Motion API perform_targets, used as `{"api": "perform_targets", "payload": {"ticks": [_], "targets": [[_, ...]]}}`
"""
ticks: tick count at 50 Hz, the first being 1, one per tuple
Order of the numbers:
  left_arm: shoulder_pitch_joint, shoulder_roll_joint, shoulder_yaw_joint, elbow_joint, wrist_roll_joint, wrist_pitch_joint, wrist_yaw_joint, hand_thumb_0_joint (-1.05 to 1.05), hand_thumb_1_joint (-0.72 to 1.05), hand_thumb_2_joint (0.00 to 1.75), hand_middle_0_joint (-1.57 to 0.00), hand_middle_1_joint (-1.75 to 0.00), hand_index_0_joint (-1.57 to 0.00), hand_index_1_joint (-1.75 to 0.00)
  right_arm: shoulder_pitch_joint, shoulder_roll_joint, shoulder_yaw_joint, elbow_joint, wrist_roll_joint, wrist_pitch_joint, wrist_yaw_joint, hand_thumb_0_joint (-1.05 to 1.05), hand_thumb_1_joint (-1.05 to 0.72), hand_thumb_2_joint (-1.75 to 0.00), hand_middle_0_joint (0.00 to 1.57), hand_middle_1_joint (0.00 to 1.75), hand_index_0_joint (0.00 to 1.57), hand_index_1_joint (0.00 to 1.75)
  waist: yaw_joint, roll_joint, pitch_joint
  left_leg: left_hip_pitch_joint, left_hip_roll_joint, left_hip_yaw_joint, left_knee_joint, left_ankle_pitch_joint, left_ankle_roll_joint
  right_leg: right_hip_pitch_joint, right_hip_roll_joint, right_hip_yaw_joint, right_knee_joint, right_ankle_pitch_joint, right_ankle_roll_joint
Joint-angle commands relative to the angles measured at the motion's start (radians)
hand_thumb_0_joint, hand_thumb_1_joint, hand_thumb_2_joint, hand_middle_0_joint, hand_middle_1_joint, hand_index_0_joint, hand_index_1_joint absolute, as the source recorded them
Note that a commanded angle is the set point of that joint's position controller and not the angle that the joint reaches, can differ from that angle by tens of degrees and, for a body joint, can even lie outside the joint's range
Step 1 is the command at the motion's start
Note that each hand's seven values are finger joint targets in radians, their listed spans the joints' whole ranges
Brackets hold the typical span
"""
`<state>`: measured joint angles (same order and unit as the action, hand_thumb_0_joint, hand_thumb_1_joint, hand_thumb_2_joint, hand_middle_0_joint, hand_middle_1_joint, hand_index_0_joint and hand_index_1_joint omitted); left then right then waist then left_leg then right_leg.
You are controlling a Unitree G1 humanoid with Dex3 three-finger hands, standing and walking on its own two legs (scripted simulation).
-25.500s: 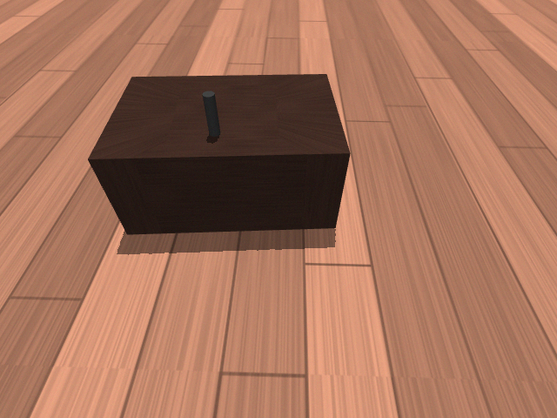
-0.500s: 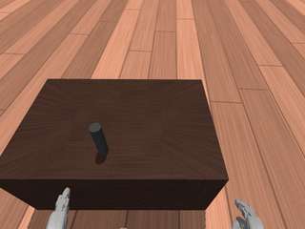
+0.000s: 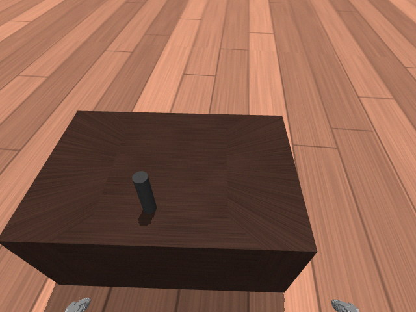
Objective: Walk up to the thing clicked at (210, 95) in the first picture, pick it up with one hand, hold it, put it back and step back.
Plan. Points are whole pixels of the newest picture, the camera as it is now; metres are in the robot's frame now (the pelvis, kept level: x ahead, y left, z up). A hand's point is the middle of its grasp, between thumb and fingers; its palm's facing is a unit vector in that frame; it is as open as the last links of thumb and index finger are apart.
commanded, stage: stand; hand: left
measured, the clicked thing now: (145, 193) +0.52 +0.22 -0.20
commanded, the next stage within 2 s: none
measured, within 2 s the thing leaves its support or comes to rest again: neither
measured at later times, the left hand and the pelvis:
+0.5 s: hand out of the picture +0.06 +0.25 -0.12, palm faces -0.01 -0.94 -0.35, open 7.4 cm; pelvis +0.01 +0.00 +0.04, yaw +0 degrees
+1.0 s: hand out of the picture +0.05 +0.25 -0.12, palm faces -0.02 -0.94 -0.34, open 7.4 cm; pelvis +0.00 +0.00 +0.05, yaw +0 degrees
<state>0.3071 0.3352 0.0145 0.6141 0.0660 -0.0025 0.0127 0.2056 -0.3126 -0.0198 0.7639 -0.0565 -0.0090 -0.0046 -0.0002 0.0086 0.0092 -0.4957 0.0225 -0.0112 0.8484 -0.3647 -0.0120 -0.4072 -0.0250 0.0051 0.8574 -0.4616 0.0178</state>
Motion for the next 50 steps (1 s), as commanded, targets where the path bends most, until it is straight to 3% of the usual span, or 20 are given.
{"api": "perform_targets", "payload": {"ticks": [1, 5, 7, 15, 17, 24, 30, 32, 38, 50], "targets": [[-0.045, 0.17, 0.064, -0.002, -0.015, -0.051, 0.014, 0.0, 0.59, 0.9, -0.2, -0.3, -0.2, -0.3, -0.046, -0.172, -0.063, -0.042, 0.009, -0.044, -0.001, 0.0, -0.9, -0.9, 0.2, 0.3, 0.2, 0.3, 0.004, 0.012, -0.083, 0.168, 0.046, -0.106, -0.195, 0.14, 0.082, 0.015, -0.037, 0.072, -0.2, 0.208, -0.074], [-0.036, 0.178, 0.062, 0.099, -0.026, -0.049, 0.022, 0.0, 0.9, 0.9, -0.2, -0.3, -0.2, -0.3, -0.052, -0.182, -0.062, 0.019, 0.013, -0.033, -0.006, 0.0, -0.9, -0.9, 0.2, 0.3, 0.2, 0.3, 0.011, 0.019, -0.072, 0.191, 0.057, -0.115, -0.223, 0.181, 0.087, 0.066, -0.043, 0.075, -0.244, 0.248, -0.072], [-0.051, 0.187, 0.062, 0.139, -0.028, -0.045, 0.024, 0.0, 0.9, 0.9, -0.2, -0.3, -0.2, -0.3, -0.04, -0.184, -0.058, 0.05, 0.015, -0.032, -0.01, 0.0, -0.9, -0.9, 0.2, 0.3, 0.2, 0.3, 0.003, 0.018, -0.079, 0.224, 0.058, -0.112, -0.236, 0.262, 0.082, 0.081, -0.045, 0.071, -0.248, 0.31, -0.068], [-0.074, 0.203, 0.049, 0.283, -0.039, -0.033, 0.028, 0.0, 0.9, 0.9, -0.2, -0.3, -0.2, -0.3, -0.041, -0.198, -0.044, 0.165, 0.025, -0.015, -0.016, 0.0, -0.9, -0.9, 0.2, 0.3, 0.2, 0.3, -0.002, 0.008, -0.029, 0.263, 0.065, -0.109, -0.339, 0.223, 0.064, 0.153, -0.067, 0.08, -0.377, 0.294, -0.059], [-0.085, 0.198, 0.043, 0.314, -0.041, -0.029, 0.027, 0.0, 0.9, 0.9, -0.2, -0.3, -0.2, -0.3, -0.056, -0.199, -0.039, 0.184, 0.025, -0.015, -0.016, 0.0, -0.9, -0.9, 0.2, 0.3, 0.2, 0.3, 0.001, 0.025, 0.007, 0.263, 0.074, -0.125, -0.394, 0.179, 0.058, 0.153, -0.06, 0.07, -0.399, 0.249, -0.056], [-0.119, 0.197, 0.032, 0.392, -0.044, -0.032, 0.019, 0.0, 0.9, 0.9, -0.2, -0.3, -0.2, -0.3, -0.086, -0.209, -0.033, 0.244, 0.035, -0.018, -0.014, 0.0, -0.9, -0.9, 0.2, 0.3, 0.2, 0.3, 0.001, 0.011, 0.016, 0.31, 0.079, -0.117, -0.459, 0.186, 0.046, 0.213, -0.075, 0.072, -0.49, 0.254, -0.043], [-0.158, 0.196, 0.028, 0.433, -0.043, -0.031, 0.016, 0.0, 0.9, 0.9, -0.2, -0.3, -0.2, -0.3, -0.098, -0.207, -0.031, 0.279, 0.039, -0.015, -0.011, 0.0, -0.9, -0.9, 0.2, 0.3, 0.2, 0.3, -0.003, 0.0, 0.045, 0.315, 0.076, -0.11, -0.505, 0.154, 0.035, 0.227, -0.082, 0.073, -0.549, 0.213, -0.036], [-0.166, 0.201, 0.028, 0.441, -0.043, -0.034, 0.015, 0.0, 0.9, 0.9, -0.2, -0.3, -0.2, -0.3, -0.103, -0.208, -0.032, 0.289, 0.041, -0.016, -0.01, 0.0, -0.9, -0.9, 0.2, 0.3, 0.2, 0.3, -0.005, -0.01, 0.024, 0.345, 0.079, -0.106, -0.504, 0.19, 0.033, 0.239, -0.087, 0.076, -0.558, 0.235, -0.035], [-0.182, 0.205, 0.03, 0.469, -0.044, -0.027, 0.013, 0.0, 0.9, 0.9, -0.2, -0.3, -0.2, -0.3, -0.113, -0.208, -0.03, 0.308, 0.039, -0.012, -0.01, 0.0, -0.9, -0.9, 0.2, 0.3, 0.2, 0.3, -0.002, -0.003, 0.031, 0.33, 0.082, -0.107, -0.536, 0.15, 0.031, 0.259, -0.087, 0.07, -0.571, 0.22, -0.031], [-0.197, 0.207, 0.029, 0.49, -0.046, -0.027, 0.009, 0.0, 0.9, 0.9, -0.2, -0.3, -0.2, -0.3, -0.119, -0.225, -0.027, 0.329, 0.042, -0.012, -0.009, 0.0, -0.9, -0.9, 0.2, 0.3, 0.2, 0.3, -0.001, 0.0, 0.021, 0.355, 0.088, -0.1, -0.547, 0.191, 0.031, 0.267, -0.094, 0.072, -0.59, 0.251, -0.029]]}}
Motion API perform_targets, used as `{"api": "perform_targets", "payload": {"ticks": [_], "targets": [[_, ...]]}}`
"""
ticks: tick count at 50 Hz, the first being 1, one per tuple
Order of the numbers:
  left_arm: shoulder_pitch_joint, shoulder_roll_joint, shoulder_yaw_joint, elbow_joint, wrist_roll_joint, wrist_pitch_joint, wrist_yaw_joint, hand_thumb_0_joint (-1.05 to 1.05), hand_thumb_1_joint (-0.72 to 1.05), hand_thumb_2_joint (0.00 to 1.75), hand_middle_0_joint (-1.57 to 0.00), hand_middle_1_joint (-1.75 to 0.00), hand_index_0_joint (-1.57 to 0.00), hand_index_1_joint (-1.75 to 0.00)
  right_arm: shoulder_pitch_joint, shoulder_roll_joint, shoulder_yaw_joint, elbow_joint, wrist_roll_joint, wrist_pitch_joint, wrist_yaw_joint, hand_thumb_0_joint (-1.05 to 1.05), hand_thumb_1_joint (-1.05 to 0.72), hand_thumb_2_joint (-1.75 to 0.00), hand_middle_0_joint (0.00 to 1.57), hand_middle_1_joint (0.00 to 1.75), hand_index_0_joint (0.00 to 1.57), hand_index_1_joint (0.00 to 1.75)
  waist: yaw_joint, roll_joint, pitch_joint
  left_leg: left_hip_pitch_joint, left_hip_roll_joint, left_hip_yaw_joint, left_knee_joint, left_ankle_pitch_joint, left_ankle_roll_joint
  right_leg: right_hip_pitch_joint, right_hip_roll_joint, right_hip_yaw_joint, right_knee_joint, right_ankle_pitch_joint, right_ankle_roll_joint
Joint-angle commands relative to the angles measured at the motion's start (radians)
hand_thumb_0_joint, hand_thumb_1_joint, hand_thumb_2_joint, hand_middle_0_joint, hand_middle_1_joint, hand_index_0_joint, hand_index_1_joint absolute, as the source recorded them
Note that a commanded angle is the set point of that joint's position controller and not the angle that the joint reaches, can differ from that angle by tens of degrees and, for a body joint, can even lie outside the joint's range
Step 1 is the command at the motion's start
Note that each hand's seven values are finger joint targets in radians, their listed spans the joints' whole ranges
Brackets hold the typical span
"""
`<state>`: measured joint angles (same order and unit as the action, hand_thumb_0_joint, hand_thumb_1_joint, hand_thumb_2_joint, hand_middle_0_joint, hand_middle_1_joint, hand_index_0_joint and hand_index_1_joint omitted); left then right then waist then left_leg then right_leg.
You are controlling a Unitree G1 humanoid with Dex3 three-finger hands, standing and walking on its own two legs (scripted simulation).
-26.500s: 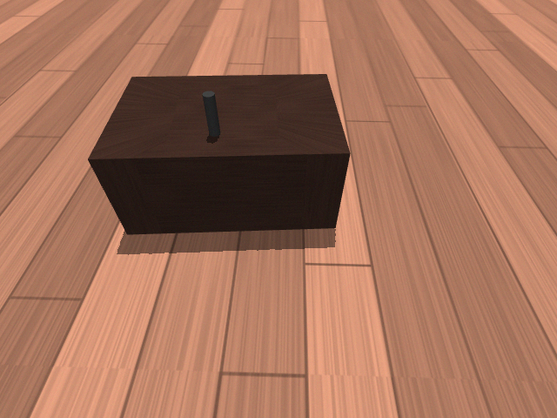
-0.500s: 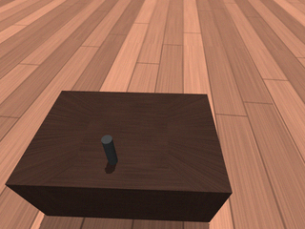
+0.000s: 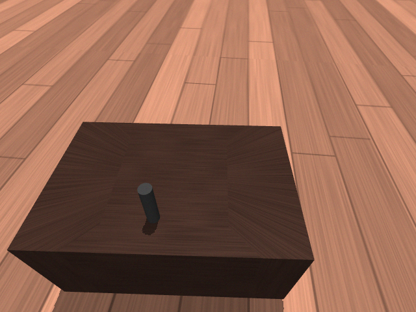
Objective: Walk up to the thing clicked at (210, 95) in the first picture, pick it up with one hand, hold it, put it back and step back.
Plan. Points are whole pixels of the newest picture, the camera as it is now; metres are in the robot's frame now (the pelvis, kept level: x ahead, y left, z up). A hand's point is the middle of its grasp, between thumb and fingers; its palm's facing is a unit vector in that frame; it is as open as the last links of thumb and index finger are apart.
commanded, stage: stand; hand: left
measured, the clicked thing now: (149, 204) +0.51 +0.21 -0.24
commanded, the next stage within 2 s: step back in 1.26 s
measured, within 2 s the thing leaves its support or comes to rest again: neither
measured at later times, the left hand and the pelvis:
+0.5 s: hand out of the picture +0.08 +0.25 -0.16, palm faces -0.03 -0.94 -0.34, open 7.4 cm; pelvis +0.01 +0.00 +0.00, yaw +0 degrees
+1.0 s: hand out of the picture +0.09 +0.25 -0.16, palm faces -0.03 -0.94 -0.33, open 7.4 cm; pelvis +0.02 +0.00 +0.00, yaw +0 degrees
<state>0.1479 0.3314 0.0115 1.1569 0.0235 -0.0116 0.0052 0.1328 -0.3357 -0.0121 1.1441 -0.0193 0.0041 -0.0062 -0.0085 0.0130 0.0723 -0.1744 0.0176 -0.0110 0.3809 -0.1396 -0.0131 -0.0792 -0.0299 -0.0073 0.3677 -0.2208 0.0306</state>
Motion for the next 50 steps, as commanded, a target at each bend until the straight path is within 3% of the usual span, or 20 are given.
{"api": "perform_targets", "payload": {"ticks": [1, 6, 12, 25, 31, 36, 43, 46, 50], "targets": [[-0.037, 0.215, 0.033, -0.053, -0.004, -0.018, 0.016, 0.0, 0.9, 0.9, -0.2, -0.3, -0.2, -0.3, -0.047, -0.201, -0.036, -0.052, 0.004, -0.026, -0.009, 0.0, -0.9, -0.9, 0.2, 0.3, 0.2, 0.3, 0.007, -0.005, -0.055, 0.046, 0.094, -0.099, -0.074, -0.025, 0.033, -0.058, -0.091, 0.085, -0.101, 0.022, -0.041], [-0.038, 0.206, 0.033, -0.049, -0.006, -0.019, 0.015, 0.0, 0.9, 0.9, -0.2, -0.3, -0.2, -0.3, -0.044, -0.202, -0.031, -0.047, 0.005, -0.03, -0.008, 0.0, -0.9, -0.9, 0.2, 0.3, 0.2, 0.3, 0.007, -0.007, -0.064, 0.051, 0.098, -0.095, -0.08, 0.03, 0.034, -0.035, -0.093, 0.081, -0.091, 0.08, -0.037], [-0.042, 0.213, 0.036, -0.052, -0.005, -0.014, 0.016, 0.0, 0.9, 0.9, -0.2, -0.3, -0.2, -0.3, -0.05, -0.211, -0.034, -0.046, 0.005, -0.027, -0.01, 0.0, -0.9, -0.9, 0.2, 0.3, 0.2, 0.3, 0.005, 0.0, -0.051, 0.052, 0.098, -0.094, -0.089, -0.003, 0.032, -0.053, -0.09, 0.078, -0.103, 0.052, -0.037], [-0.051, 0.216, 0.039, -0.064, -0.007, -0.017, 0.013, 0.0, 0.9, 0.9, -0.2, -0.3, -0.2, -0.3, -0.06, -0.213, -0.034, -0.049, 0.005, -0.033, -0.01, 0.0, -0.9, -0.9, 0.2, 0.3, 0.2, 0.3, 0.005, -0.007, -0.093, 0.082, 0.105, -0.082, -0.072, 0.117, 0.035, -0.013, -0.102, 0.078, -0.096, 0.154, -0.033], [-0.042, 0.21, 0.037, -0.057, -0.007, -0.012, 0.011, 0.0, 0.9, 0.9, -0.2, -0.3, -0.2, -0.3, -0.065, -0.216, -0.035, -0.047, 0.006, -0.03, -0.008, 0.0, -0.9, -0.9, 0.2, 0.3, 0.2, 0.3, 0.003, 0.001, -0.051, 0.062, 0.102, -0.093, -0.1, 0.025, 0.031, -0.043, -0.093, 0.07, -0.107, 0.067, -0.036], [-0.049, 0.214, 0.038, -0.068, -0.008, -0.016, 0.011, 0.0, 0.9, 0.9, -0.2, -0.3, -0.2, -0.3, -0.066, -0.215, -0.033, -0.051, 0.008, -0.034, -0.007, 0.0, -0.9, -0.9, 0.2, 0.3, 0.2, 0.3, 0.003, -0.003, -0.087, 0.09, 0.107, -0.088, -0.079, 0.109, 0.031, -0.026, -0.101, 0.074, -0.1, 0.117, -0.036], [-0.05, 0.22, 0.04, -0.074, -0.009, -0.017, 0.011, 0.0, 0.9, 0.9, -0.2, -0.3, -0.2, -0.3, -0.07, -0.217, -0.034, -0.054, 0.007, -0.031, -0.007, 0.0, -0.9, -0.9, 0.2, 0.3, 0.2, 0.3, 0.004, -0.012, -0.101, 0.099, 0.109, -0.08, -0.063, 0.137, 0.038, -0.013, -0.105, 0.075, -0.104, 0.159, -0.036], [-0.052, 0.218, 0.041, -0.072, -0.009, -0.014, 0.011, 0.0, 0.9, 0.9, -0.2, -0.3, -0.2, -0.3, -0.057, -0.213, -0.031, -0.051, 0.007, -0.031, -0.007, 0.0, -0.9, -0.9, 0.2, 0.3, 0.2, 0.3, 0.001, -0.01, -0.078, 0.074, 0.103, -0.08, -0.081, 0.085, 0.034, -0.017, -0.102, 0.075, -0.107, 0.122, -0.037], [-0.051, 0.222, 0.04, -0.079, -0.009, -0.016, 0.009, 0.0, 0.9, 0.9, -0.2, -0.3, -0.2, -0.3, -0.064, -0.215, -0.032, -0.054, 0.008, -0.033, -0.006, 0.0, -0.9, -0.9, 0.2, 0.3, 0.2, 0.3, 0.002, -0.01, -0.081, 0.082, 0.106, -0.082, -0.08, 0.113, 0.031, -0.022, -0.101, 0.072, -0.105, 0.129, -0.036]]}}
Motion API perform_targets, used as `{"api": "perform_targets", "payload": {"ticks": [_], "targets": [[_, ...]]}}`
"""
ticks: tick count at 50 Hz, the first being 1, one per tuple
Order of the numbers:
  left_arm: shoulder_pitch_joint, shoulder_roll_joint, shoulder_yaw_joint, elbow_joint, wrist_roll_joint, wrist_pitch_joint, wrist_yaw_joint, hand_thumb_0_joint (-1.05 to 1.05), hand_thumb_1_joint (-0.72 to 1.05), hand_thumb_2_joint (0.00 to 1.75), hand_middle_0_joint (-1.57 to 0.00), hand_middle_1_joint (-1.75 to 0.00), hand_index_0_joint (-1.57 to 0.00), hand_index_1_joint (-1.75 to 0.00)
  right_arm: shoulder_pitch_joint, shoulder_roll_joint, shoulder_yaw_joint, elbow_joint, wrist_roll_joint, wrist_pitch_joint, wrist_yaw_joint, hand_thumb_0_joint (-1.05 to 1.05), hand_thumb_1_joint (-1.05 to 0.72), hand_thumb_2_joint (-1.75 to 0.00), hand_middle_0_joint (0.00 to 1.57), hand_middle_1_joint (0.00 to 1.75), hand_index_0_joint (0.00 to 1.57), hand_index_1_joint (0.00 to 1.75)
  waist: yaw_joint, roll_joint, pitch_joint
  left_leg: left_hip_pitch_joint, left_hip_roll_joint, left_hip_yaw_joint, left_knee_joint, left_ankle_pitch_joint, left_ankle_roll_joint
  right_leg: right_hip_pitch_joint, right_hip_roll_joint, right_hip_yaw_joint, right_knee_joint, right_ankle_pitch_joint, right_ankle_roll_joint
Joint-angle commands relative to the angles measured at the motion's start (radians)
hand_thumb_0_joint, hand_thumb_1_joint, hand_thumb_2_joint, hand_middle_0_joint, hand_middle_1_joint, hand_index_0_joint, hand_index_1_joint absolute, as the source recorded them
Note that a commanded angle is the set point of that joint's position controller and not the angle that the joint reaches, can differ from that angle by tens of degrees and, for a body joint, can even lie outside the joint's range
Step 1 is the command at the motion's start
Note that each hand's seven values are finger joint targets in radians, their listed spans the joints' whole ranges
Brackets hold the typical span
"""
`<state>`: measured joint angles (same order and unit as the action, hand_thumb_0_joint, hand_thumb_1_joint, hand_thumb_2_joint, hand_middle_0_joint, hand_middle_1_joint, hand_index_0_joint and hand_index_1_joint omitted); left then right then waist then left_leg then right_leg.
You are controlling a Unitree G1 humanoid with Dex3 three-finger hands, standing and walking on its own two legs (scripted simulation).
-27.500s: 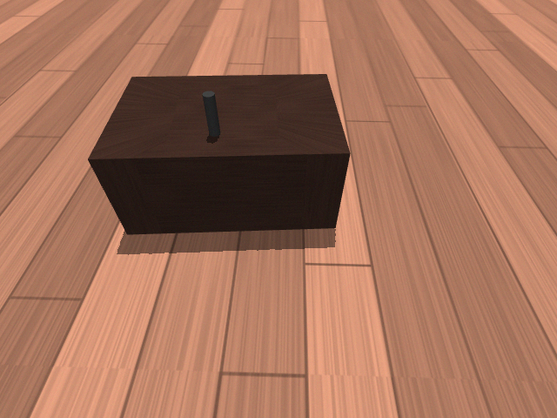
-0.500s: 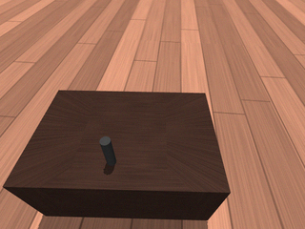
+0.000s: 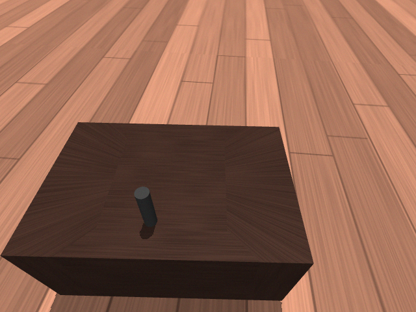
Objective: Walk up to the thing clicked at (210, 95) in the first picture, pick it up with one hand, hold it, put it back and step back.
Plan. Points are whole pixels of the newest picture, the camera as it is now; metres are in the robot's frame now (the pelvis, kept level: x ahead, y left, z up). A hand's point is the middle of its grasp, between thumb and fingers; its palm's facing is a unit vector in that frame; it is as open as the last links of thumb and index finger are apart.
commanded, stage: stand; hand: left
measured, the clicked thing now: (146, 208) +0.49 +0.21 -0.25
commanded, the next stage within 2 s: step back in 0.26 s
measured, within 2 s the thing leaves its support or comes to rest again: neither
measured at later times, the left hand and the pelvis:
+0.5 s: hand out of the picture +0.05 +0.26 -0.17, palm faces -0.02 -0.91 -0.41, open 7.4 cm; pelvis -0.04 -0.02 -0.02, yaw +0 degrees
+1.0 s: hand out of the picture -0.02 +0.27 -0.17, palm faces +0.07 -0.93 -0.35, open 7.4 cm; pelvis -0.13 +0.00 -0.01, yaw +5 degrees
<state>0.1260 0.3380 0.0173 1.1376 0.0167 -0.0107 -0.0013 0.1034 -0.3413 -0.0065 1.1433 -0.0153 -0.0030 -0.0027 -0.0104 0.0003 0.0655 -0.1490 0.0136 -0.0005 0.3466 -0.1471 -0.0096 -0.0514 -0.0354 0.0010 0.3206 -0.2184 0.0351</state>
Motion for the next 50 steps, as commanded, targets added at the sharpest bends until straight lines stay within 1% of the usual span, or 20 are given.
{"api": "perform_targets", "payload": {"ticks": [1, 12, 13, 17, 22, 24, 25, 26, 27, 28, 31, 37, 40, 42, 43, 44, 45, 46, 48, 50], "targets": [[-0.03, 0.214, 0.034, -0.062, -0.002, -0.016, 0.016, 0.0, 0.9, 0.9, -0.2, -0.3, -0.2, -0.3, -0.038, -0.211, -0.037, -0.054, 0.004, -0.026, -0.01, 0.0, -0.9, -0.9, 0.2, 0.3, 0.2, 0.3, 0.005, 0.011, -0.079, 0.058, 0.11, -0.093, -0.045, 0.119, 0.028, -0.047, -0.097, 0.065, -0.058, 0.126, -0.042], [-0.029, 0.214, 0.034, -0.066, -0.001, -0.016, 0.015, 0.0, 0.9, 0.9, -0.2, -0.3, -0.2, -0.3, -0.038, -0.209, -0.04, -0.058, 0.003, -0.025, -0.007, 0.0, -0.9, -0.9, 0.2, 0.3, 0.2, 0.3, 0.004, 0.0, -0.068, 0.042, 0.108, -0.102, -0.053, 0.086, 0.029, -0.054, -0.095, 0.058, -0.066, 0.082, -0.044], [-0.043, 0.28, 0.076, -0.083, -0.017, -0.005, 0.019, 0.0, 0.9, 0.9, -0.2, -0.3, -0.2, -0.3, -0.062, -0.271, -0.062, -0.071, 0.011, -0.007, -0.001, 0.0, -0.9, -0.9, 0.2, 0.3, 0.2, 0.3, 0.001, 0.0, 0.016, -0.026, 0.101, -0.118, 0.042, 0.279, 0.057, -0.127, -0.072, 0.059, 0.037, 0.235, -0.052], [0.005, 0.229, 0.073, -0.125, -0.021, 0.007, 0.025, 0.0, 0.9, 0.9, -0.2, -0.3, -0.2, -0.3, -0.038, -0.275, -0.079, -0.115, 0.024, 0.006, 0.002, 0.0, -0.9, -0.9, 0.2, 0.3, 0.2, 0.3, 0.001, 0.075, -0.119, 0.006, 0.165, -0.15, 0.069, 0.43, 0.133, -0.106, -0.017, 0.0, 0.212, 0.206, -0.061], [0.071, 0.21, 0.076, -0.155, -0.007, 0.031, 0.021, 0.0, 0.9, 0.9, -0.2, -0.3, -0.2, -0.3, -0.09, -0.305, -0.105, -0.192, 0.014, 0.032, -0.001, 0.0, -0.9, -0.9, 0.2, 0.3, 0.2, 0.3, 0.02, 0.189, -0.168, -0.122, 0.221, -0.208, 0.084, 0.225, 0.206, -0.109, 0.025, 0.0, 0.379, -0.07, -0.077], [0.102, 0.228, 0.086, -0.154, 0.0, 0.029, 0.021, 0.0, 0.9, 0.9, -0.2, -0.3, -0.2, -0.3, -0.11, -0.275, -0.103, -0.217, 0.016, 0.043, 0.0, 0.0, -0.9, -0.9, 0.2, 0.3, 0.2, 0.3, 0.041, 0.104, -0.174, -0.18, 0.148, -0.16, 0.207, 0.105, 0.171, -0.114, -0.036, 0.066, 0.28, -0.024, -0.112], [0.091, 0.267, 0.096, -0.17, 0.007, 0.023, 0.02, 0.0, 0.9, 0.9, -0.2, -0.3, -0.2, -0.3, -0.12, -0.243, -0.094, -0.228, 0.023, 0.049, 0.002, 0.0, -0.9, -0.9, 0.2, 0.3, 0.2, 0.3, 0.051, -0.019, -0.134, -0.204, 0.03, -0.104, 0.343, -0.041, 0.101, -0.171, -0.142, 0.188, 0.097, 0.07, -0.158], [0.041, 0.356, 0.115, -0.197, 0.014, 0.017, 0.019, 0.0, 0.9, 0.9, -0.2, -0.3, -0.2, -0.3, -0.114, -0.198, -0.085, -0.242, 0.021, 0.055, -0.001, 0.0, -0.9, -0.9, 0.2, 0.3, 0.2, 0.3, 0.057, -0.215, -0.082, -0.284, -0.135, -0.026, 0.576, -0.327, 0.042, -0.216, -0.304, 0.394, -0.045, 0.156, -0.244], [-0.007, 0.392, 0.123, -0.237, 0.026, 0.01, 0.023, 0.0, 0.9, 0.9, -0.2, -0.3, -0.2, -0.3, -0.065, -0.203, -0.085, -0.244, 0.004, 0.067, -0.007, 0.0, -0.9, -0.9, 0.2, 0.3, 0.2, 0.3, 0.05, -0.203, -0.063, -0.301, -0.124, -0.122, 0.746, -0.455, 0.033, -0.286, -0.392, 0.489, -0.046, 0.184, -0.324], [-0.041, 0.385, 0.126, -0.255, 0.028, 0.01, 0.027, 0.0, 0.9, 0.9, -0.2, -0.3, -0.2, -0.3, -0.028, -0.232, -0.096, -0.228, 0.003, 0.07, -0.008, 0.0, -0.9, -0.9, 0.2, 0.3, 0.2, 0.3, 0.027, -0.184, -0.056, -0.285, -0.102, -0.153, 0.823, -0.448, 0.037, -0.331, -0.393, 0.475, -0.025, 0.195, -0.339], [-0.148, 0.291, 0.111, -0.293, 0.027, 0.01, 0.03, 0.0, 0.9, 0.9, -0.2, -0.3, -0.2, -0.3, 0.072, -0.236, -0.098, -0.198, 0.031, 0.065, -0.002, 0.0, -0.9, -0.9, 0.2, 0.3, 0.2, 0.3, -0.039, -0.129, -0.091, -0.311, -0.131, -0.167, 0.88, -0.321, 0.018, -0.225, -0.215, 0.197, 0.067, 0.284, -0.232], [-0.004, 0.266, 0.12, -0.313, 0.02, 0.022, 0.05, 0.0, 0.9, 0.9, -0.2, -0.3, -0.2, -0.3, 0.017, -0.231, -0.072, -0.258, 0.012, 0.044, -0.016, 0.0, -0.9, -0.9, 0.2, 0.3, 0.2, 0.3, 0.061, -0.18, -0.174, -0.372, -0.041, -0.116, 0.51, -0.365, -0.006, 0.117, -0.254, 0.204, 0.209, 0.49, -0.247], [-0.008, 0.291, 0.124, -0.332, 0.003, 0.037, 0.045, 0.0, 0.9, 0.9, -0.2, -0.3, -0.2, -0.3, 0.072, -0.224, -0.079, -0.25, -0.007, 0.034, -0.017, 0.0, -0.9, -0.9, 0.2, 0.3, 0.2, 0.3, 0.034, -0.234, -0.18, -0.229, -0.026, -0.049, 0.221, -0.276, 0.019, 0.064, -0.246, 0.178, 0.284, 0.587, -0.219], [-0.035, 0.286, 0.116, -0.352, -0.011, 0.05, 0.033, 0.0, 0.9, 0.9, -0.2, -0.3, -0.2, -0.3, 0.128, -0.237, -0.095, -0.22, -0.018, 0.027, -0.015, 0.0, -0.9, -0.9, 0.2, 0.3, 0.2, 0.3, -0.004, -0.153, -0.174, -0.061, -0.027, -0.007, 0.032, 0.028, 0.022, -0.083, -0.183, 0.121, 0.344, 0.437, -0.159], [-0.015, 0.242, 0.105, -0.369, -0.018, 0.053, 0.03, 0.0, 0.9, 0.9, -0.2, -0.3, -0.2, -0.3, 0.119, -0.306, -0.117, -0.236, -0.032, 0.025, -0.015, 0.0, -0.9, -0.9, 0.2, 0.3, 0.2, 0.3, 0.003, 0.019, -0.199, 0.025, 0.122, -0.222, 0.055, 0.21, 0.067, -0.231, -0.082, 0.072, 0.435, 0.204, -0.096], [-0.043, 0.207, 0.098, -0.38, -0.022, 0.052, 0.036, 0.0, 0.9, 0.9, -0.2, -0.3, -0.2, -0.3, 0.072, -0.393, -0.129, -0.256, -0.028, 0.03, -0.004, 0.0, -0.9, -0.9, 0.2, 0.3, 0.2, 0.3, -0.006, 0.264, -0.156, 0.062, 0.286, -0.435, 0.018, 0.327, 0.186, -0.435, 0.12, -0.003, 0.567, -0.289, -0.055], [-0.121, 0.243, 0.12, -0.378, -0.005, 0.051, 0.05, 0.0, 0.9, 0.9, -0.2, -0.3, -0.2, -0.3, 0.063, -0.437, -0.135, -0.273, -0.026, 0.029, 0.0, 0.0, -0.9, -0.9, 0.2, 0.3, 0.2, 0.3, -0.07, 0.309, -0.128, -0.11, 0.369, -0.558, -0.027, 0.272, 0.316, -0.377, 0.138, 0.135, 0.766, -0.489, -0.039], [-0.115, 0.26, 0.117, -0.366, 0.003, 0.052, 0.051, 0.0, 0.9, 0.9, -0.2, -0.3, -0.2, -0.3, 0.028, -0.394, -0.132, -0.275, -0.028, 0.025, -0.007, 0.0, -0.9, -0.9, 0.2, 0.3, 0.2, 0.3, -0.047, 0.239, -0.084, -0.13, 0.345, -0.483, -0.021, 0.231, 0.306, -0.393, 0.11, 0.17, 0.836, -0.444, -0.046], [-0.021, 0.234, 0.115, -0.343, -0.017, 0.052, 0.043, 0.0, 0.9, 0.9, -0.2, -0.3, -0.2, -0.3, -0.066, -0.281, -0.101, -0.314, -0.037, 0.028, -0.015, 0.0, -0.9, -0.9, 0.2, 0.3, 0.2, 0.3, 0.03, 0.151, -0.072, -0.015, 0.2, -0.233, 0.073, 0.385, 0.213, -0.489, 0.135, 0.194, 0.905, -0.313, -0.062], [0.039, 0.227, 0.113, -0.332, -0.014, 0.048, 0.039, 0.0, 0.9, 0.9, -0.2, -0.3, -0.2, -0.3, -0.043, -0.255, -0.097, -0.316, -0.022, 0.023, -0.021, 0.0, -0.9, -0.9, 0.2, 0.3, 0.2, 0.3, 0.041, 0.131, -0.093, 0.065, 0.187, -0.202, 0.118, 0.437, 0.199, -0.51, 0.144, 0.168, 0.921, -0.269, -0.052]]}}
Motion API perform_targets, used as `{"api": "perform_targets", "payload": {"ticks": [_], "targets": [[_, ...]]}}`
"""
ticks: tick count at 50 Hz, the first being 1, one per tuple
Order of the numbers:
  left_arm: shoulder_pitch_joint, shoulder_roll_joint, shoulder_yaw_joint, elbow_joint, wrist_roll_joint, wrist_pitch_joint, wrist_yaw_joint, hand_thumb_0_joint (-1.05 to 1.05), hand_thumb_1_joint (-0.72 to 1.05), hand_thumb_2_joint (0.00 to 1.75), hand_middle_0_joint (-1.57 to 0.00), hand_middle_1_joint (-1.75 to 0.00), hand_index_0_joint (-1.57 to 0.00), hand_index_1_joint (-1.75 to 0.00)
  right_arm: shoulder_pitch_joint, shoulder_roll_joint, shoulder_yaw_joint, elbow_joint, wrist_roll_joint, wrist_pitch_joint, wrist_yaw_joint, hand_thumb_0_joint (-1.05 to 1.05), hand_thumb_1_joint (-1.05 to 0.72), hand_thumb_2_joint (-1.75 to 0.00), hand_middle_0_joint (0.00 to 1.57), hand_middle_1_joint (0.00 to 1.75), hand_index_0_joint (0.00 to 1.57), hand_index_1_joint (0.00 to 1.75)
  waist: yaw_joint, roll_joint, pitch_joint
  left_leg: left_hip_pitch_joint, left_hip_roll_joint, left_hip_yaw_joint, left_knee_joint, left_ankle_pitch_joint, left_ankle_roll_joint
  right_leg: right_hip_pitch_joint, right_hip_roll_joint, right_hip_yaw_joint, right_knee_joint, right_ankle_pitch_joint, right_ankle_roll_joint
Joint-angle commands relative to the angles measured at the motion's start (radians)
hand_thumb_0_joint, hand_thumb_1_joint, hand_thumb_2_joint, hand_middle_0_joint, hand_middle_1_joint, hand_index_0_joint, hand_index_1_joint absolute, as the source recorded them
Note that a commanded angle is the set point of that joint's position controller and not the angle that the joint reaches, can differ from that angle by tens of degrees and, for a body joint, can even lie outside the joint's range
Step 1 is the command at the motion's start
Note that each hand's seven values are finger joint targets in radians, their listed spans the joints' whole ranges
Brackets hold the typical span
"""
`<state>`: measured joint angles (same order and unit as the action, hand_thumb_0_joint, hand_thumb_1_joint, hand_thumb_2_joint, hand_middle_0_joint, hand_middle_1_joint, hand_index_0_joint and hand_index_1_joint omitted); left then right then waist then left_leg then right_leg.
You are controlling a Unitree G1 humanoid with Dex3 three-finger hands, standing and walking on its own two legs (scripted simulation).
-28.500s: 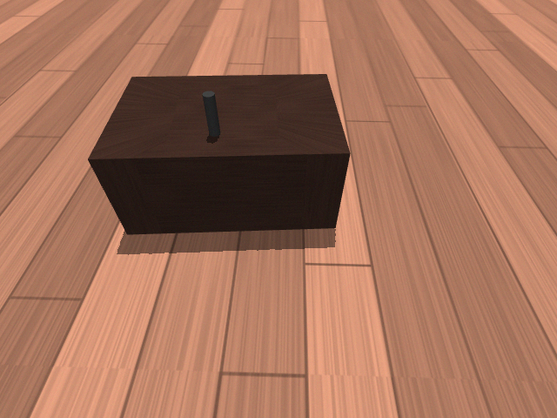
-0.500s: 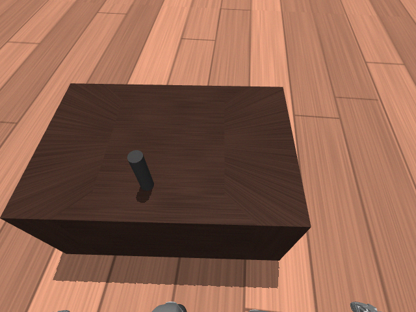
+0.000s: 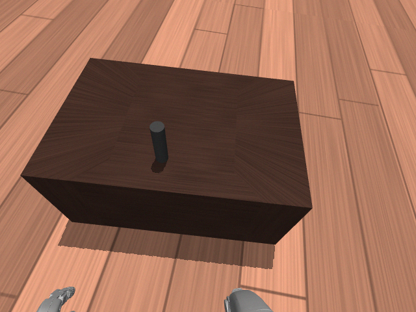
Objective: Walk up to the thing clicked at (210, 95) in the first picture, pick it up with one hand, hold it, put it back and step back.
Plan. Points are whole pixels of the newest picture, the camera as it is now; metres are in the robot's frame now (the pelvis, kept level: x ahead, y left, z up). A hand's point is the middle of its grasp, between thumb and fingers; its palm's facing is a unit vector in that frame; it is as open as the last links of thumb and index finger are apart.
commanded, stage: step back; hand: left
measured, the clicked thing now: (159, 143) +0.64 +0.16 -0.23
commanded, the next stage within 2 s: none
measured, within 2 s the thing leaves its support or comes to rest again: neither
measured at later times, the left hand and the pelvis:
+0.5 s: hand out of the picture +0.01 +0.26 -0.13, palm faces -0.08 -0.90 -0.44, open 7.4 cm; pelvis -0.12 +0.01 +0.00, yaw -5 degrees
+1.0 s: hand out of the picture -0.19 +0.30 -0.17, palm faces -0.15 -0.91 -0.39, open 7.4 cm; pelvis -0.29 +0.03 -0.02, yaw -9 degrees
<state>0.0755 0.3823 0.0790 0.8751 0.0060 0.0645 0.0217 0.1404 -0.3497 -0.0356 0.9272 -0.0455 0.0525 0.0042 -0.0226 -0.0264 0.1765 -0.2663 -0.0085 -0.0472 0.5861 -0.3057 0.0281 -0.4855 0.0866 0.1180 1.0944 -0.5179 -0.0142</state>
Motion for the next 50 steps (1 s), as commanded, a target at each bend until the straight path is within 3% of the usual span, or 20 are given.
{"api": "perform_targets", "payload": {"ticks": [1, 5, 8, 11, 12, 13, 14, 15, 17, 19, 23, 26, 30, 31, 32, 33, 37, 40, 44, 50], "targets": [[0.081, 0.177, 0.051, -0.074, 0.001, -0.03, 0.017, 0.0, 0.9, 0.9, -0.2, -0.3, -0.2, -0.3, -0.05, -0.244, -0.071, -0.095, 0.012, -0.032, -0.029, 0.0, -0.9, -0.9, 0.2, 0.3, 0.2, 0.3, 0.036, 0.158, -0.217, 0.244, 0.217, -0.168, -0.097, 0.622, 0.177, -0.085, 0.01, 0.042, 0.105, 0.021, 0.017], [0.064, 0.162, 0.04, -0.1, 0.006, -0.052, 0.014, 0.0, 0.9, 0.9, -0.2, -0.3, -0.2, -0.3, 0.003, -0.247, -0.075, -0.115, 0.017, -0.025, -0.031, 0.0, -0.9, -0.9, 0.2, 0.3, 0.2, 0.3, -0.016, 0.183, -0.22, 0.293, 0.246, -0.15, -0.063, 0.637, 0.231, -0.033, -0.027, -0.011, -0.133, 0.001, 0.054], [0.101, 0.161, 0.043, -0.085, 0.007, -0.062, 0.01, 0.0, 0.9, 0.9, -0.2, -0.3, -0.2, -0.3, -0.017, -0.264, -0.078, -0.129, 0.019, -0.016, -0.024, 0.0, -0.9, -0.9, 0.2, 0.3, 0.2, 0.3, -0.013, 0.219, -0.248, 0.259, 0.224, -0.131, -0.032, 0.526, 0.192, 0.087, -0.063, -0.082, -0.399, 0.071, 0.041], [0.2, 0.164, 0.046, -0.03, 0.024, -0.075, 0.012, 0.0, 0.9, 0.9, -0.2, -0.3, -0.2, -0.3, -0.073, -0.26, -0.075, -0.146, 0.045, 0.0, -0.02, 0.0, -0.9, -0.9, 0.2, 0.3, 0.2, 0.3, 0.042, 0.151, -0.281, 0.121, 0.194, -0.094, 0.075, 0.339, 0.129, 0.304, -0.061, -0.109, -0.733, 0.386, 0.007], [0.188, 0.216, 0.059, -0.038, 0.035, -0.083, 0.012, 0.0, 0.9, 0.9, -0.2, -0.3, -0.2, -0.3, -0.065, -0.224, -0.062, -0.149, 0.056, 0.0, -0.018, 0.0, -0.9, -0.9, 0.2, 0.3, 0.2, 0.3, 0.035, 0.064, -0.284, -0.02, 0.144, -0.08, 0.123, 0.189, 0.076, 0.387, -0.147, 0.048, -0.709, 0.464, -0.02], [0.157, 0.287, 0.077, -0.057, 0.039, -0.084, 0.007, 0.0, 0.9, 0.9, -0.2, -0.3, -0.2, -0.3, -0.053, -0.193, -0.051, -0.164, 0.056, -0.001, -0.016, 0.0, -0.9, -0.9, 0.2, 0.3, 0.2, 0.3, 0.027, -0.165, -0.244, -0.226, -0.011, -0.014, 0.266, -0.107, 0.008, 0.416, -0.314, 0.301, -0.734, 0.5, -0.111], [0.099, 0.376, 0.091, -0.092, 0.042, -0.079, 0.007, 0.0, 0.9, 0.9, -0.2, -0.3, -0.2, -0.3, -0.099, -0.207, -0.063, -0.163, 0.047, 0.008, -0.032, 0.0, -0.9, -0.9, 0.2, 0.3, 0.2, 0.3, 0.081, -0.267, -0.184, -0.198, -0.07, -0.059, 0.501, -0.347, -0.019, 0.2, -0.498, 0.47, -0.776, 0.569, -0.296], [0.062, 0.348, 0.09, -0.116, 0.038, -0.081, 0.009, 0.0, 0.9, 0.9, -0.2, -0.3, -0.2, -0.3, -0.079, -0.251, -0.08, -0.144, 0.047, 0.009, -0.035, 0.0, -0.9, -0.9, 0.2, 0.3, 0.2, 0.3, 0.062, -0.204, -0.127, -0.143, -0.047, -0.144, 0.617, -0.339, -0.031, 0.088, -0.504, 0.475, -0.78, 0.568, -0.305], [0.024, 0.244, 0.065, -0.136, 0.022, -0.079, 0.01, 0.0, 0.9, 0.9, -0.2, -0.3, -0.2, -0.3, -0.016, -0.254, -0.073, -0.105, 0.058, 0.003, -0.027, 0.0, -0.9, -0.9, 0.2, 0.3, 0.2, 0.3, 0.015, -0.052, -0.136, -0.185, -0.098, -0.168, 0.636, -0.229, -0.026, 0.195, -0.345, 0.202, -0.695, 0.691, -0.21], [0.02, 0.214, 0.066, -0.138, 0.025, -0.071, 0.011, 0.0, 0.9, 0.9, -0.2, -0.3, -0.2, -0.3, 0.008, -0.221, -0.059, -0.098, 0.057, -0.008, -0.033, 0.0, -0.9, -0.9, 0.2, 0.3, 0.2, 0.3, 0.017, -0.086, -0.18, -0.201, -0.135, -0.134, 0.64, -0.184, -0.045, 0.25, -0.28, 0.103, -0.658, 0.699, -0.166], [0.099, 0.2, 0.064, -0.143, 0.033, -0.056, 0.017, 0.0, 0.9, 0.9, -0.2, -0.3, -0.2, -0.3, 0.01, -0.208, -0.046, -0.114, 0.048, -0.021, -0.041, 0.0, -0.9, -0.9, 0.2, 0.3, 0.2, 0.3, 0.073, -0.121, -0.223, -0.25, -0.089, -0.085, 0.419, -0.213, -0.068, 0.447, -0.288, 0.096, -0.62, 0.693, -0.187], [0.074, 0.217, 0.068, -0.163, 0.031, -0.045, 0.023, 0.0, 0.9, 0.9, -0.2, -0.3, -0.2, -0.3, 0.048, -0.208, -0.053, -0.117, 0.035, -0.029, -0.04, 0.0, -0.9, -0.9, 0.2, 0.3, 0.2, 0.3, 0.057, -0.2, -0.251, -0.16, 0.002, -0.048, 0.15, -0.204, -0.049, 0.461, -0.339, 0.121, -0.574, 0.724, -0.186], [0.048, 0.216, 0.052, -0.176, 0.011, -0.018, 0.007, 0.0, 0.9, 0.9, -0.2, -0.3, -0.2, -0.3, 0.127, -0.224, -0.074, -0.074, 0.015, -0.039, -0.03, 0.0, -0.9, -0.9, 0.2, 0.3, 0.2, 0.3, 0.02, -0.133, -0.269, 0.069, -0.012, 0.012, -0.179, 0.129, -0.016, 0.278, -0.253, 0.067, -0.454, 0.544, -0.099], [0.058, 0.184, 0.043, -0.18, 0.009, -0.014, 0.004, 0.0, 0.9, 0.9, -0.2, -0.3, -0.2, -0.3, 0.117, -0.282, -0.091, -0.079, -0.002, -0.04, -0.028, 0.0, -0.9, -0.9, 0.2, 0.3, 0.2, 0.3, 0.021, 0.021, -0.268, 0.13, 0.134, -0.196, -0.211, 0.149, 0.034, 0.13, -0.174, 0.041, -0.366, 0.344, -0.056], [0.012, 0.169, 0.041, -0.191, 0.001, -0.017, 0.009, 0.0, 0.9, 0.9, -0.2, -0.3, -0.2, -0.3, 0.057, -0.385, -0.105, -0.101, -0.004, -0.036, -0.018, 0.0, -0.9, -0.9, 0.2, 0.3, 0.2, 0.3, 0.005, 0.278, -0.22, 0.061, 0.335, -0.451, -0.29, 0.191, 0.162, -0.002, 0.017, -0.065, -0.184, -0.034, -0.011], [-0.044, 0.211, 0.066, -0.185, 0.015, -0.016, 0.022, 0.0, 0.9, 0.9, -0.2, -0.3, -0.2, -0.3, 0.024, -0.429, -0.116, -0.119, -0.005, -0.037, -0.015, 0.0, -0.9, -0.9, 0.2, 0.3, 0.2, 0.3, -0.042, 0.303, -0.169, -0.142, 0.425, -0.574, -0.345, 0.128, 0.282, 0.074, 0.014, 0.062, 0.039, -0.15, 0.004], [0.128, 0.202, 0.066, -0.1, -0.001, -0.012, 0.003, 0.0, 0.9, 0.9, -0.2, -0.3, -0.2, -0.3, -0.112, -0.266, -0.074, -0.146, -0.004, -0.049, -0.029, 0.0, -0.9, -0.9, 0.2, 0.3, 0.2, 0.3, 0.091, 0.154, -0.127, -0.052, 0.233, -0.193, -0.247, 0.255, 0.154, -0.007, 0.037, 0.09, 0.216, 0.056, -0.008], [0.119, 0.187, 0.067, -0.098, 0.012, -0.019, -0.004, 0.0, 0.9, 0.9, -0.2, -0.3, -0.2, -0.3, -0.019, -0.245, -0.077, -0.131, 0.005, -0.05, -0.026, 0.0, -0.9, -0.9, 0.2, 0.3, 0.2, 0.3, 0.037, 0.148, -0.162, 0.105, 0.2, -0.189, -0.2, 0.277, 0.162, -0.032, 0.021, 0.071, 0.119, 0.068, 0.04], [0.118, 0.169, 0.042, -0.118, 0.019, -0.033, -0.001, 0.0, 0.9, 0.9, -0.2, -0.3, -0.2, -0.3, 0.021, -0.263, -0.089, -0.137, 0.019, -0.044, -0.035, 0.0, -0.9, -0.9, 0.2, 0.3, 0.2, 0.3, -0.002, 0.205, -0.252, 0.302, 0.273, -0.179, -0.121, 0.417, 0.227, -0.016, -0.045, 0.027, -0.157, -0.001, 0.067], [0.269, 0.179, 0.047, -0.015, 0.023, -0.04, -0.015, 0.0, 0.9, 0.9, -0.2, -0.3, -0.2, -0.3, -0.043, -0.314, -0.092, -0.165, 0.023, -0.006, -0.023, 0.0, -0.9, -0.9, 0.2, 0.3, 0.2, 0.3, 0.049, 0.226, -0.293, 0.056, 0.228, -0.132, -0.084, 0.229, 0.144, 0.33, -0.061, -0.134, -0.64, 0.221, 0.005]]}}
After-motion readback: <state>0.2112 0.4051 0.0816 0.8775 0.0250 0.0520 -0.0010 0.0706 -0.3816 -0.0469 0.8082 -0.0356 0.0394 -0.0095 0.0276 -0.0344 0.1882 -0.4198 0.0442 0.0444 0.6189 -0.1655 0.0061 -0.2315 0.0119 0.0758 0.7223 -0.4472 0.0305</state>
